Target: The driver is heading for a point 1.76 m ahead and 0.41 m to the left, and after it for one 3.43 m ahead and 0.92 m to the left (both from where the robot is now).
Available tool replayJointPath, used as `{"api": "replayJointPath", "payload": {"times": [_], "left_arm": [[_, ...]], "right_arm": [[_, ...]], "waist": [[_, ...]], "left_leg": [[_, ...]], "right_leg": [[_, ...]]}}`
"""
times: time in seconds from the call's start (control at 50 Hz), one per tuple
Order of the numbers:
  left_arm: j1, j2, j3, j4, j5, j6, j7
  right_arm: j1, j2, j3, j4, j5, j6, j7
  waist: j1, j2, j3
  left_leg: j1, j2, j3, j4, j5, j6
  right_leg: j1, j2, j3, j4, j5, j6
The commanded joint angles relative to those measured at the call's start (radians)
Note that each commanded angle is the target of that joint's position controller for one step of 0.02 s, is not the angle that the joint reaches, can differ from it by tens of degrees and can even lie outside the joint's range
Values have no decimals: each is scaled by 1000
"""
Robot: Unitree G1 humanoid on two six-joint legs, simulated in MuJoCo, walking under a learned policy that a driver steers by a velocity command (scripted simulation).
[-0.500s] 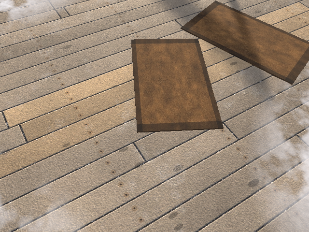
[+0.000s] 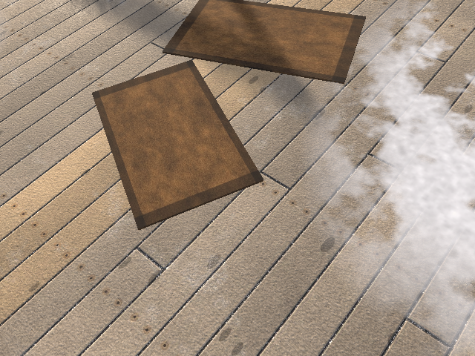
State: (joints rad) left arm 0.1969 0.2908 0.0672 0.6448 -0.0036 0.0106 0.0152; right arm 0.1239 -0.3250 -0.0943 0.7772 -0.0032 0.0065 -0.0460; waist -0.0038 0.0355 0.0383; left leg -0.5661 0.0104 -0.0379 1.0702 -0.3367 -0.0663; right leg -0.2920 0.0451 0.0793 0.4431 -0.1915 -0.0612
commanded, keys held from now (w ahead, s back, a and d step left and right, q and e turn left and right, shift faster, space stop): no key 1.00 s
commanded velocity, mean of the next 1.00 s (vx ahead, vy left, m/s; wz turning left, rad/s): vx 0.00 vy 0.00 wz -0.11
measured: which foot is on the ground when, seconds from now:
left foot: up 0.00-0.24, down 0.26-1.00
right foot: down 0.00-1.00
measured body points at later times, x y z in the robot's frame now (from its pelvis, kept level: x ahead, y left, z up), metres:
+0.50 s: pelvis +0.01 +0.03 -0.01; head +0.02 +0.03 +0.44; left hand +0.16 +0.28 -0.12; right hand +0.14 -0.23 -0.11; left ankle +0.01 +0.15 -0.74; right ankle +0.02 -0.08 -0.74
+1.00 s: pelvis +0.02 +0.05 -0.01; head +0.03 +0.05 +0.44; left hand +0.15 +0.29 -0.13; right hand +0.12 -0.21 -0.13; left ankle +0.01 +0.15 -0.74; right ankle +0.02 -0.08 -0.74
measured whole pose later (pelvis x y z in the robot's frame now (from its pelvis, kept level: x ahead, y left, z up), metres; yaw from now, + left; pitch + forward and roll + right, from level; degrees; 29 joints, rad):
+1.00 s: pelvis +0.02 +0.05 -0.01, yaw -4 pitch -1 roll +0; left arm 0.23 0.22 0.05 0.74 0.01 0.02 0.03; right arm 0.21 -0.23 -0.02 0.79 -0.01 -0.04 0.00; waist 0.00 0.00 0.03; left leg -0.20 -0.02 0.00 0.54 -0.31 0.02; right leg -0.24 0.05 0.13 0.54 -0.28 0.01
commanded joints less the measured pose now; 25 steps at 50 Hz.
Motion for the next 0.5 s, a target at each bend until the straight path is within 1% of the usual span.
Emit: {"api": "replayJointPath", "payload": {"times": [0.02, 0.06, 0.1, 0.14, 0.18, 0.2, 0.22, 0.24, 0.26, 0.28, 0.3, 0.32, 0.34, 0.36, 0.4, 0.44, 0.5], "left_arm": [[-11, 149, 36, -69, 2, -12, 14], [-15, 152, 35, -68, 8, -10, 14], [-20, 154, 31, -65, 12, -8, 8], [-24, 152, 27, -60, 14, -6, 0], [-31, 142, 20, -54, 11, -5, -4], [-42, 132, 14, -51, 7, -4, -5], [-55, 119, 7, -48, 2, -3, -4], [-39, 104, 1, -39, 0, -5, -3], [-7, 79, -8, -34, 13, -13, -2], [55, 71, -7, -28, 27, -24, -9], [36, 67, -7, -30, 26, -26, -8], [7, 88, -2, -24, 27, -24, -6], [-28, 89, 1, -27, 25, -17, -4], [-32, 88, 3, -25, 23, -8, -3], [-22, 77, 3, -24, 19, -2, -6], [-14, 68, 3, -17, 17, -7, -7], [-4, 59, 4, -7, 16, -14, -7]], "right_arm": [[-15, -57, -8, -70, 2, -12, 4], [-23, -51, -3, -76, 3, -12, 11], [-23, -52, -1, -81, 6, -14, 17], [-20, -56, -1, -85, 9, -18, 22], [-12, -52, 2, -89, 12, -25, 27], [3, -44, 5, -86, 12, -29, 31], [29, -31, 9, -78, 10, -34, 36], [48, -33, 12, -74, -1, -40, 40], [71, -78, 7, -79, -18, -43, 37], [55, -148, -7, -85, -23, -39, 34], [13, -93, 7, -79, -18, -38, 38], [-26, -44, 22, -95, -15, -41, 43], [-22, -43, 23, -94, -15, -44, 44], [-17, -51, 24, -97, -14, -49, 45], [9, -56, 26, -91, -12, -57, 41], [27, -47, 30, -92, -10, -56, 37], [35, -40, 35, -97, -8, -50, 32]], "waist": [[10, -172, -139], [20, -181, -128], [28, -182, -110], [34, -179, -99], [31, -174, -98], [17, -167, -101], [-8, -155, -105], [-20, -133, -113], [-5, -71, -146], [60, 84, -149], [63, 160, -137], [51, 130, -112], [31, 117, -98], [23, 98, -78], [16, 57, -59], [6, 17, -54], [-2, -26, -57]], "left_leg": [[-37, 17, -29, -116, 33, -13], [21, 20, -25, -192, 22, -15], [83, 19, -17, -256, -7, -10], [137, 13, -8, -314, -34, -1], [187, 9, -3, -393, -39, 10], [228, 6, 2, -470, -4, 18], [298, 0, 14, -595, 89, 30], [389, 16, -2, -705, 238, 46], [495, 110, -78, -701, 407, 77], [523, 208, -158, -660, 560, 144], [410, 234, -201, -692, 420, 213], [373, 192, -176, -708, 299, 198], [359, 150, -143, -702, 223, 162], [350, 124, -114, -694, 188, 138], [337, 97, -84, -674, 149, 114], [344, 80, -65, -650, 147, 107], [356, 66, -52, -627, 154, 107]], "right_leg": [[194, -240, 234, -103, 271, -165], [161, -239, 246, -107, 213, -171], [119, -237, 260, -105, 178, -179], [97, -238, 281, -96, 179, -185], [101, -236, 303, -76, 211, -182], [100, -226, 304, -59, 229, -171], [88, -206, 292, -40, 241, -150], [60, -181, 281, -32, 216, -111], [10, -139, 243, 12, 117, -54], [-49, -34, 135, 85, -62, -6], [2, -19, 67, 66, -130, 34], [39, -31, 65, 56, -90, 50], [46, -27, 61, 56, -38, 49], [41, -31, 74, 54, 1, 43], [45, -41, 92, 38, 43, 27], [36, -46, 101, 32, 62, 20], [30, -50, 109, 27, 75, 23]]}}
Velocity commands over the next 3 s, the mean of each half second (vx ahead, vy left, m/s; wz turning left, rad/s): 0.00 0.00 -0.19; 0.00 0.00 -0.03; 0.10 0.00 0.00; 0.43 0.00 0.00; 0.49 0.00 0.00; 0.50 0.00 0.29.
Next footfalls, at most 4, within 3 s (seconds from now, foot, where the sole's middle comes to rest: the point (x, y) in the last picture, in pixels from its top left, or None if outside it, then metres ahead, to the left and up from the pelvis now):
0.26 left None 0.05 0.15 -0.78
1.58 right None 0.14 -0.11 -0.78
2.08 left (238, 332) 0.51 0.09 -0.78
2.64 right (318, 238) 0.80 -0.16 -0.78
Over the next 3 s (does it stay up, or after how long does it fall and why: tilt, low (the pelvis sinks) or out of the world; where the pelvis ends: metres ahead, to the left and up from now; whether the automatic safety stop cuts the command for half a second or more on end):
stays up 0.82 -0.06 0.00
